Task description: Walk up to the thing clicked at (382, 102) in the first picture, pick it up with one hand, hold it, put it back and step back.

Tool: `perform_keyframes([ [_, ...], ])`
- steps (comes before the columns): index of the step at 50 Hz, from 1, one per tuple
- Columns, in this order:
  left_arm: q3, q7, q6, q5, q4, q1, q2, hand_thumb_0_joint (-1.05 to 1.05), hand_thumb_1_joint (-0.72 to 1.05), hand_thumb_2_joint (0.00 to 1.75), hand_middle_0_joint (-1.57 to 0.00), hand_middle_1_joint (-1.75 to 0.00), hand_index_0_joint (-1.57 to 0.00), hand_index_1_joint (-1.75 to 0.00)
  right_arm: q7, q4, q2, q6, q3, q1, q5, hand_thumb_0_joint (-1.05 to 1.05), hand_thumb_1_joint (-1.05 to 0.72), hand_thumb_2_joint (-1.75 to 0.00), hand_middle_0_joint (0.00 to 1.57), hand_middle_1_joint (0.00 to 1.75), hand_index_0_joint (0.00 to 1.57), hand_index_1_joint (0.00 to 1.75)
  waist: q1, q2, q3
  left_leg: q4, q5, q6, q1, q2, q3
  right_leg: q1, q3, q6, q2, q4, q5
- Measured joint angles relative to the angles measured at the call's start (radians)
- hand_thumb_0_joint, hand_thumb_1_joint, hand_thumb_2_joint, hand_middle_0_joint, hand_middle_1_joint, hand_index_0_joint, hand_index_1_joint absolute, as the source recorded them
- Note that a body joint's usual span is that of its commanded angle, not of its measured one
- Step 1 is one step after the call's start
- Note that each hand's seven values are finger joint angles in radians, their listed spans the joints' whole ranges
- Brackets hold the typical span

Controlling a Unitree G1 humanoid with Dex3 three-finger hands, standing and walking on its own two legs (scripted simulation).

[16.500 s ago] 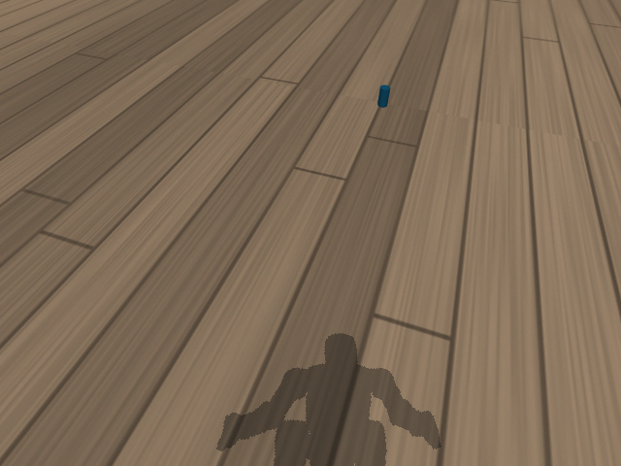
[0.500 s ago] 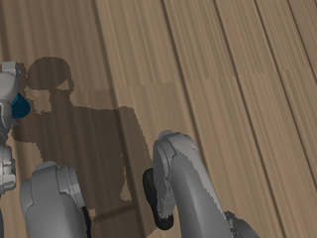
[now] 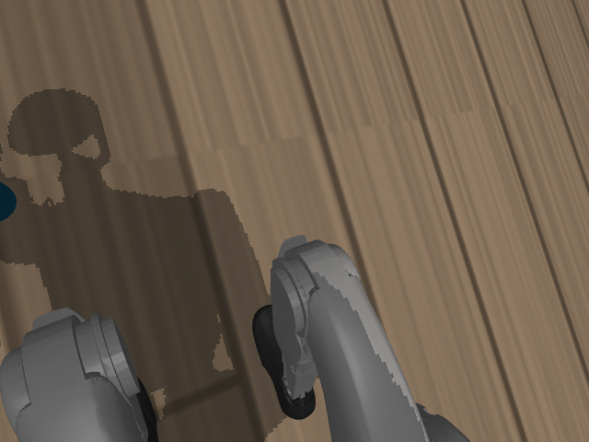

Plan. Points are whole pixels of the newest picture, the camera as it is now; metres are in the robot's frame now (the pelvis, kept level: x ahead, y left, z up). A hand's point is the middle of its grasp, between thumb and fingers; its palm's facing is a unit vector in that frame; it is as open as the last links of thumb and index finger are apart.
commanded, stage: rest palm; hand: left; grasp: from above
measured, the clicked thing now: out of the picture +0.48 +0.29 -0.25
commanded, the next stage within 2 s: close in 0.02 s
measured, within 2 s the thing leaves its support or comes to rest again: leaves its support in 1.74 s
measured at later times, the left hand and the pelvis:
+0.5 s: hand out of the picture +0.47 +0.29 -0.21, palm faces -0.43 -0.12 -0.89, open 11.7 cm; pelvis -0.01 +0.00 +0.00, yaw -1 degrees
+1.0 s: hand out of the picture +0.47 +0.28 -0.21, palm faces -0.42 -0.13 -0.90, open 10.4 cm; pelvis +0.00 +0.00 +0.00, yaw -1 degrees
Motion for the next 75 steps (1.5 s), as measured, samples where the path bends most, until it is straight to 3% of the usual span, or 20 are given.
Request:
perform_keyframes([
  [12, -0.029, 0.033, -0.001, 0.018, 0.046, -0.02, 0.013, 0.0, -0.36, 1.05, -0.19, -1.04, -0.18, -1.04, 0.013, 0.003, -0.012, -0.011, 0.01, -0.018, -0.013, 0.0, -0.9, -0.9, 0.2, 0.3, 0.2, 0.3, -0.006, -0.012, -0.009, 0.008, -0.002, 0.004, 0.001, -0.002, -0.013, 0.012, -0.011, 0.005, 0.002, -0.005, 0.001],
  [30, -0.041, 0.04, -0.002, 0.015, 0.086, -0.054, 0.06, 0.0, -0.14, 0.84, -0.33, -0.98, -0.35, -0.95, 0.016, -0.014, -0.008, -0.033, 0.056, -0.015, -0.022, 0.0, -0.9, -0.9, 0.2, 0.3, 0.2, 0.3, -0.023, -0.02, 0.018, 0.014, 0.012, 0.009, -0.001, 0.0, -0.02, 0.014, -0.016, 0.012, 0.009, -0.009, 0.019],
  [36, -0.053, 0.039, 0.004, 0.012, 0.069, -0.043, 0.048, 0.01, -0.1, 0.8, -0.37, -0.95, -0.37, -0.92, 0.016, -0.013, -0.008, -0.029, 0.058, -0.01, -0.02, 0.0, -0.91, -0.9, 0.2, 0.3, 0.2, 0.3, -0.021, -0.018, 0.007, 0.011, 0.006, 0.009, 0.0, 0.002, -0.023, 0.015, -0.019, 0.011, 0.01, -0.015, 0.016],
  [58, -0.031, 0.024, 0.019, -0.002, 0.04, -0.027, 0.026, 0.02, 0.0, 0.74, -0.52, -0.86, -0.49, -0.84, 0.02, -0.023, -0.013, -0.019, 0.031, -0.022, -0.01, 0.0, -0.91, -0.9, 0.2, 0.3, 0.2, 0.3, -0.013, -0.009, 0.004, 0.003, 0.014, 0.009, -0.002, -0.002, -0.014, 0.013, -0.013, 0.009, 0.005, -0.016, 0.017],
  [75, -0.054, 0.025, 0.013, -0.006, 0.043, -0.033, 0.03, 0.01, -0.01, 0.73, -0.58, -0.87, -0.55, -0.85, 0.003, -0.025, -0.007, -0.005, 0.049, -0.013, -0.011, 0.0, -0.91, -0.9, 0.2, 0.3, 0.2, 0.3, -0.013, -0.012, 0.002, 0.001, 0.012, 0.007, 0.001, -0.002, -0.018, 0.015, -0.016, 0.008, 0.007, -0.019, 0.018],
])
